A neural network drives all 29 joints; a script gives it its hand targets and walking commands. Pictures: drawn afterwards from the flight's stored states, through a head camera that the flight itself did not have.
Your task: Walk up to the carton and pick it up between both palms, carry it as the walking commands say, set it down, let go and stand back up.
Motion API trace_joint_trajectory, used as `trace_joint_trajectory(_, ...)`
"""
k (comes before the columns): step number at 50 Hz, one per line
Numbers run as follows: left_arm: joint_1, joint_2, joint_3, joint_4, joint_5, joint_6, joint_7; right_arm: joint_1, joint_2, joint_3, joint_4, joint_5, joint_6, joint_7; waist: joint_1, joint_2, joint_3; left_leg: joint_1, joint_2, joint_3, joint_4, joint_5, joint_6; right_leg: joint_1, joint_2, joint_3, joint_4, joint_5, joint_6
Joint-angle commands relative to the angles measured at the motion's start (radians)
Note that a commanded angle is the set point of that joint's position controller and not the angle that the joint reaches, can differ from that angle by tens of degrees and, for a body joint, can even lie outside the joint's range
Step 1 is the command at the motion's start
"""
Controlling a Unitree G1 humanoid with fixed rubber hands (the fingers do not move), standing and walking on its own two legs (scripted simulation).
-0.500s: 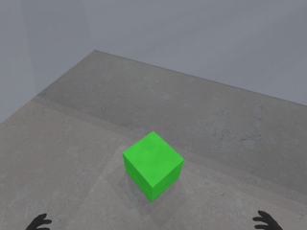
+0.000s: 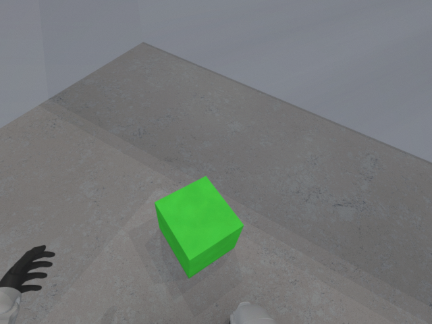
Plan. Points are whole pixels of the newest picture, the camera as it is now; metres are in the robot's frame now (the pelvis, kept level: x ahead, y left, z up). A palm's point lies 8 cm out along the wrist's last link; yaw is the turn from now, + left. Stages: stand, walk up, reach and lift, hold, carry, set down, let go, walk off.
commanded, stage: walk up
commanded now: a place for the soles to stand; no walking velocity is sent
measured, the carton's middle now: (197, 226) +0.55 -0.01 -0.62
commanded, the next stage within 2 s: none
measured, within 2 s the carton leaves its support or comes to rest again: neither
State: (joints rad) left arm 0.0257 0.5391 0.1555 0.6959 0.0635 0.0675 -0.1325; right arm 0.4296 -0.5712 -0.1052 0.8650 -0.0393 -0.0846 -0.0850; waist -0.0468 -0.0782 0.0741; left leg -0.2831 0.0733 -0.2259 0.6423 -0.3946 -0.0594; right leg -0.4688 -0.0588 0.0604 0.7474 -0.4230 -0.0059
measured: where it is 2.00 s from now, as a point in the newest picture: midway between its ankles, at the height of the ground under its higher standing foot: (250, 321)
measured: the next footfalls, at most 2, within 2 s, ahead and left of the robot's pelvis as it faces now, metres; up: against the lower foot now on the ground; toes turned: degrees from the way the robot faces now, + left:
left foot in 0.26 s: +0.14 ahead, +0.03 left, +0.00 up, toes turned +15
right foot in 0.56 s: +0.25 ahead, -0.34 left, +0.00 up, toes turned +34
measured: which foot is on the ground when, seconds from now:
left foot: down 0.00-0.02, up 0.04-0.24, down 0.26-0.56, up 0.58-0.86, down 0.88-1.00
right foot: down 0.00-0.26, up 0.28-0.54, down 0.56-1.00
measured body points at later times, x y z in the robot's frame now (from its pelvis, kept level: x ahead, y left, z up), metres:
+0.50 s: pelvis +0.12 -0.16 -0.01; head +0.13 -0.11 +0.44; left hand +0.13 +0.21 -0.11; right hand +0.30 -0.51 -0.03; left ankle +0.10 +0.01 -0.71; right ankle +0.23 -0.32 -0.68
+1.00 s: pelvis +0.18 -0.24 -0.01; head +0.22 -0.23 +0.44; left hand +0.08 +0.13 -0.08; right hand +0.46 -0.47 -0.10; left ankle +0.14 -0.13 -0.71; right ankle +0.26 -0.34 -0.71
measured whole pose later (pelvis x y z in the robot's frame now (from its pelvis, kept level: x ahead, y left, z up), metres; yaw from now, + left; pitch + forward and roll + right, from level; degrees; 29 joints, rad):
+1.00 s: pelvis +0.18 -0.24 -0.01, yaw +31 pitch -1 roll +0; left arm 0.24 0.51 0.06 0.79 -0.01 -0.03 0.03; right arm 0.22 -0.50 -0.07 0.76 -0.01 -0.02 0.02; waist 0.01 0.03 0.10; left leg -0.40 -0.03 -0.03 0.80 -0.38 0.03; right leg -0.37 -0.09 -0.10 0.80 -0.39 0.00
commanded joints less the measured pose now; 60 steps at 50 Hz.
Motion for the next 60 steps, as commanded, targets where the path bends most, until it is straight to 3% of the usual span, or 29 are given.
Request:
trace_joint_trajectory(1, 0.299, 0.205, 0.077, -0.010, 0.010, -0.019, 0.021, -0.085, -0.132, -0.006, -0.118, -0.015, -0.007, -0.021, 0.243, -0.020, -0.141, -0.432, -0.056, 0.045, 0.247, -0.052, 0.145, 0.535, 0.013, 0.022, -0.245, -0.096, -0.048)
trace_joint_trajectory(2, 0.273, 0.310, 0.083, -0.048, 0.013, -0.026, 0.031, -0.079, -0.087, 0.010, -0.150, 0.010, -0.002, -0.032, 0.226, -0.315, -0.136, -0.629, -0.168, 0.171, 0.467, -0.266, 0.109, 0.469, -0.333, 0.530, -0.534, -0.458, -0.143)
trace_joint_trajectory(4, 0.130, 0.235, 0.068, -0.082, -0.012, -0.031, 0.039, -0.069, -0.183, -0.016, -0.088, 0.037, -0.001, -0.034, 0.122, -0.113, -0.074, -0.473, -0.042, 0.163, 0.561, -0.106, 0.103, 0.286, -0.300, 0.413, -0.522, -0.388, -0.209)
trace_joint_trajectory(7, 0.085, 0.151, 0.044, -0.099, -0.016, -0.027, 0.047, 0.057, -0.191, -0.030, -0.034, 0.025, 0.000, -0.006, 0.060, -0.125, -0.002, -0.288, -0.011, 0.254, 0.386, -0.068, 0.076, 0.157, -0.194, 0.143, -0.410, -0.156, -0.229)
trace_joint_trajectory(9, 0.128, 0.132, 0.027, -0.117, -0.003, -0.025, 0.041, 0.053, -0.153, -0.025, -0.054, 0.028, -0.004, 0.004, 0.076, -0.125, 0.012, -0.181, -0.044, 0.295, 0.245, -0.067, 0.081, 0.106, -0.211, 0.098, -0.408, -0.088, -0.243)
trace_joint_trajectory(12, 0.101, 0.095, -0.003, -0.149, -0.001, -0.006, 0.035, 0.191, -0.141, -0.035, -0.035, 0.032, -0.024, -0.008, -0.007, -0.032, -0.038, 0.172, -0.048, 0.248, -0.086, 0.113, 0.123, -0.045, -0.151, -0.031, -0.200, -0.118, -0.181)
trace_joint_trajectory(13, 0.116, 0.040, -0.023, -0.172, -0.006, -0.006, 0.041, 0.254, -0.205, -0.058, -0.034, 0.015, -0.030, -0.025, -0.052, 0.122, -0.081, 0.346, 0.028, 0.086, -0.170, 0.014, 0.159, -0.190, -0.090, -0.105, 0.028, -0.115, -0.113)
trace_joint_trajectory(14, 0.122, -0.015, -0.039, -0.216, -0.001, -0.008, 0.045, 0.267, -0.301, -0.078, -0.078, 0.002, -0.035, -0.044, -0.049, 0.277, -0.116, 0.448, 0.321, -0.455, -0.287, -0.193, 0.271, -0.425, 0.007, -0.130, 0.314, -0.156, -0.024)
trace_joint_trajectory(15, 0.151, 0.097, -0.017, -0.203, 0.009, 0.005, 0.050, 0.186, -0.324, -0.078, -0.131, 0.028, -0.036, -0.055, -0.028, 0.125, -0.121, 0.327, 0.446, -0.653, -0.348, -0.258, 0.357, -0.449, -0.024, 0.030, 0.444, -0.155, 0.005)
trace_joint_trajectory(16, 0.148, 0.153, 0.001, -0.178, 0.001, 0.010, 0.051, 0.121, -0.278, -0.063, -0.142, 0.046, -0.034, -0.054, 0.005, 0.019, -0.062, 0.234, 0.390, -0.514, -0.291, -0.178, 0.353, -0.404, -0.073, 0.066, 0.488, -0.078, 0.012)
trace_joint_trajectory(20, 0.276, 0.130, 0.015, -0.107, 0.008, 0.001, 0.041, 0.044, -0.212, -0.042, -0.156, 0.028, -0.042, -0.030, 0.065, 0.157, -0.042, -0.028, 0.172, -0.096, -0.135, 0.221, 0.279, -0.192, -0.085, 0.021, 0.425, 0.036, 0.015)
trace_joint_trajectory(24, 0.233, 0.087, 0.002, -0.106, -0.022, -0.002, 0.045, 0.002, -0.237, -0.044, -0.186, 0.009, -0.031, -0.013, 0.042, 0.286, -0.024, -0.188, 0.116, -0.015, -0.072, 0.288, 0.262, -0.043, -0.039, -0.073, 0.245, 0.026, 0.013)
trace_joint_trajectory(27, 0.303, 0.098, 0.011, -0.051, -0.035, -0.021, 0.073, -0.088, -0.230, -0.040, -0.206, 0.006, 0.004, 0.007, 0.087, 0.310, -0.060, -0.311, 0.047, 0.027, 0.050, 0.195, 0.215, 0.191, 0.057, -0.188, 0.052, 0.074, 0.002)
trace_joint_trajectory(28, 0.345, 0.124, 0.017, -0.032, -0.025, -0.032, 0.083, -0.078, -0.178, -0.024, -0.201, 0.004, 0.016, 0.007, 0.117, 0.185, -0.061, -0.347, -0.011, 0.067, 0.223, 0.127, 0.186, 0.230, 0.051, -0.134, -0.052, 0.033, -0.006)
trace_joint_trajectory(29, 0.360, 0.224, 0.030, -0.043, -0.008, -0.049, 0.092, -0.072, -0.096, -0.005, -0.224, 0.021, 0.020, 0.002, 0.127, -0.120, -0.047, -0.455, -0.142, 0.126, 0.512, -0.021, 0.128, 0.177, -0.215, 0.294, -0.298, -0.121, -0.084)
trace_joint_trajectory(30, 0.242, 0.280, 0.028, -0.083, -0.032, -0.055, 0.092, -0.068, -0.103, -0.006, -0.224, 0.038, 0.024, -0.015, 0.083, -0.199, -0.079, -0.458, -0.143, 0.108, 0.663, -0.219, 0.094, 0.094, -0.403, 0.595, -0.458, -0.147, -0.222)
trace_joint_trajectory(32, 0.175, 0.234, 0.019, -0.052, -0.047, -0.068, 0.106, -0.057, -0.162, -0.020, -0.162, 0.037, 0.022, -0.003, 0.052, -0.044, -0.008, -0.420, -0.063, 0.096, 0.676, -0.141, 0.078, 0.062, -0.343, 0.438, -0.369, -0.227, -0.235)
trace_joint_trajectory(34, 0.163, 0.207, 0.004, -0.021, -0.036, -0.077, 0.119, -0.033, -0.155, -0.022, -0.121, 0.028, 0.022, 0.026, 0.049, -0.094, 0.015, -0.379, -0.039, 0.145, 0.554, -0.107, 0.086, 0.053, -0.270, 0.290, -0.320, -0.275, -0.193)
trace_joint_trajectory(38, 0.224, 0.220, -0.007, 0.002, -0.037, -0.099, 0.126, -0.116, -0.107, -0.009, -0.134, 0.020, 0.045, 0.072, 0.083, -0.112, -0.008, -0.318, -0.056, 0.187, 0.361, -0.155, 0.093, 0.149, -0.305, 0.222, -0.279, 0.031, -0.208)
trace_joint_trajectory(43, 0.219, 0.197, -0.035, 0.004, -0.061, -0.105, 0.145, -0.107, -0.079, -0.013, -0.136, 0.017, 0.050, 0.095, 0.031, -0.102, -0.093, -0.082, -0.098, 0.239, 0.053, 0.024, 0.121, 0.167, -0.290, 0.065, -0.146, 0.396, -0.167)
trace_joint_trajectory(44, 0.227, 0.172, -0.047, 0.007, -0.065, -0.104, 0.146, -0.098, -0.087, -0.017, -0.132, 0.009, 0.048, 0.095, 0.017, -0.075, -0.101, -0.008, -0.103, 0.213, -0.021, 0.084, 0.134, 0.123, -0.265, 0.011, -0.103, 0.395, -0.128)
trace_joint_trajectory(46, 0.221, 0.105, -0.067, 0.008, -0.077, -0.107, 0.154, -0.158, -0.179, -0.036, -0.160, 0.009, 0.046, 0.101, 0.028, 0.211, -0.121, 0.057, 0.088, -0.184, -0.084, 0.296, 0.263, -0.030, -0.057, -0.151, 0.091, 0.082, -0.005)
trace_joint_trajectory(48, 0.217, 0.112, -0.063, 0.037, -0.081, -0.108, 0.166, -0.168, -0.146, -0.027, -0.160, 0.029, 0.055, 0.102, 0.035, 0.155, -0.133, 0.043, 0.145, -0.176, -0.079, 0.424, 0.341, 0.046, 0.009, -0.136, 0.080, -0.122, -0.005)
trace_joint_trajectory(50, 0.276, 0.122, -0.061, 0.075, -0.070, -0.128, 0.170, -0.266, -0.103, -0.009, -0.159, 0.038, 0.072, 0.099, 0.090, 0.114, -0.117, -0.064, 0.041, -0.024, 0.012, 0.403, 0.243, 0.174, -0.040, -0.067, -0.136, 0.071, -0.034)
trace_joint_trajectory(51, 0.288, 0.185, -0.047, 0.082, -0.052, -0.142, 0.174, -0.292, -0.071, 0.001, -0.165, 0.039, 0.079, 0.102, 0.096, 0.025, -0.088, -0.145, -0.045, 0.073, 0.143, 0.350, 0.162, 0.208, -0.167, 0.090, -0.259, 0.125, -0.092)
trace_joint_trajectory(53, 0.275, 0.238, -0.034, 0.084, -0.050, -0.147, 0.174, -0.274, -0.061, 0.006, -0.149, 0.032, 0.092, 0.097, 0.079, -0.066, -0.058, -0.232, -0.109, 0.143, 0.347, -0.128, 0.107, 0.242, -0.383, 0.265, -0.308, 0.456, -0.251)
trace_joint_trajectory(54, 0.262, 0.230, -0.036, 0.074, -0.048, -0.149, 0.176, -0.270, -0.064, 0.007, -0.146, 0.031, 0.095, 0.097, 0.072, -0.042, -0.043, -0.241, -0.090, 0.114, 0.390, -0.189, 0.104, 0.231, -0.396, 0.254, -0.296, 0.519, -0.271)
trace_joint_trajectory(58, 0.166, 0.191, -0.054, 0.054, -0.044, -0.141, 0.168, -0.212, -0.041, -0.002, -0.089, 0.031, 0.080, 0.109, 0.016, -0.090, -0.060, -0.030, -0.088, 0.250, 0.063, 0.030, 0.112, 0.140, -0.221, -0.010, -0.180, 0.470, -0.148)
trace_joint_trajectory(60, 0.199, 0.125, -0.073, 0.058, -0.052, -0.128, 0.159, -0.206, -0.080, -0.015, -0.071, 0.013, 0.064, 0.101, 0.019, 0.019, -0.094, 0.102, -0.053, 0.130, -0.073, 0.172, 0.136, 0.048, -0.157, -0.073, -0.071, 0.290, -0.071)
